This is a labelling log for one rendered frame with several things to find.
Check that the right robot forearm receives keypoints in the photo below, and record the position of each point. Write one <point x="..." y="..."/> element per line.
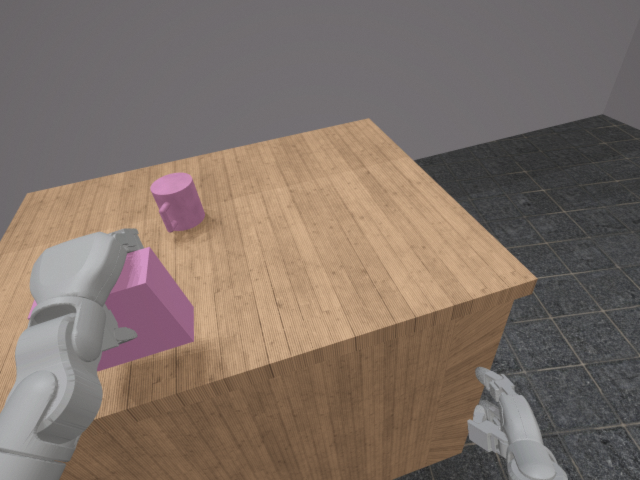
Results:
<point x="530" y="460"/>

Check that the sponge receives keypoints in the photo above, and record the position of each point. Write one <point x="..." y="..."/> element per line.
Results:
<point x="146" y="299"/>

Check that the robot left hand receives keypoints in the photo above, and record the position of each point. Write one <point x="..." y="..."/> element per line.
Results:
<point x="87" y="267"/>

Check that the robot right hand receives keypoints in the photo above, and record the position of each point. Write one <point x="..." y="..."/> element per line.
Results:
<point x="512" y="421"/>

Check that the table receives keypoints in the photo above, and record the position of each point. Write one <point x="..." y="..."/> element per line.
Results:
<point x="342" y="302"/>

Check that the left robot forearm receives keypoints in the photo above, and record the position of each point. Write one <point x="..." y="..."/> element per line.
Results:
<point x="57" y="393"/>

